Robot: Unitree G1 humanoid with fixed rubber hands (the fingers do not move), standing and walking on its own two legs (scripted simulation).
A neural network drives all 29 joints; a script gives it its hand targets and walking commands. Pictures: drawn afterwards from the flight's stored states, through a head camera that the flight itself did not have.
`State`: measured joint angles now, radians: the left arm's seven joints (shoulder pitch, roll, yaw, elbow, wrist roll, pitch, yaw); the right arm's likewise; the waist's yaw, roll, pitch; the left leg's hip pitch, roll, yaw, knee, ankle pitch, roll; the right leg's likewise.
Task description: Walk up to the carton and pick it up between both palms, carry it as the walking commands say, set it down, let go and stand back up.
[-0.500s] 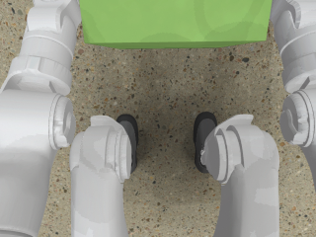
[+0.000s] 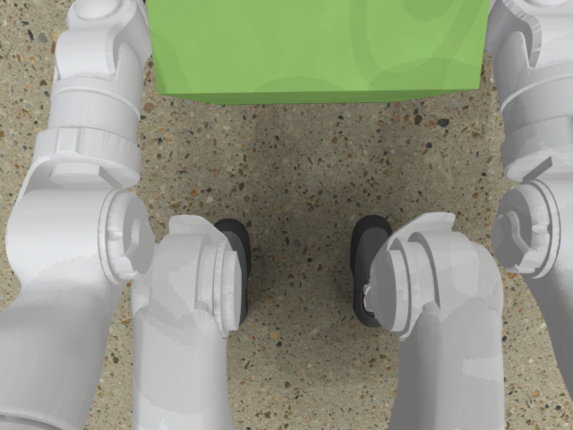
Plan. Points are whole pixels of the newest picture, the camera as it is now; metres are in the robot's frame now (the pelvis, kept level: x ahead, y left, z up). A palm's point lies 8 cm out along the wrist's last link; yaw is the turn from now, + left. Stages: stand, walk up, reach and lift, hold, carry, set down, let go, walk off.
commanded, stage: reach and lift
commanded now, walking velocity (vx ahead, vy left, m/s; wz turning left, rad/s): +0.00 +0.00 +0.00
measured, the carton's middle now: (309, 0) +0.55 -0.01 -0.23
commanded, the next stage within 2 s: none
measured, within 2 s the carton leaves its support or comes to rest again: leaves its support in 0.08 s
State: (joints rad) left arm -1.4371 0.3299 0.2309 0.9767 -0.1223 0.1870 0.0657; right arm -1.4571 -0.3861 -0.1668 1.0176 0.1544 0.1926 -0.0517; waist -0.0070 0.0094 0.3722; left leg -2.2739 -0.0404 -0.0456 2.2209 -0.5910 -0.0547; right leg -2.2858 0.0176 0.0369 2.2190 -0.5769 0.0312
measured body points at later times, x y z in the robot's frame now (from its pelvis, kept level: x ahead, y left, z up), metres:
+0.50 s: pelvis +0.00 +0.00 +0.04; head +0.35 -0.01 +0.31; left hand +0.57 +0.17 -0.10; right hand +0.56 -0.20 -0.10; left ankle +0.11 +0.13 -0.33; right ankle +0.11 -0.13 -0.33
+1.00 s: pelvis +0.00 +0.00 +0.08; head +0.34 -0.01 +0.38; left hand +0.56 +0.17 -0.03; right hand +0.55 -0.20 -0.04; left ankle +0.11 +0.13 -0.33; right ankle +0.11 -0.13 -0.33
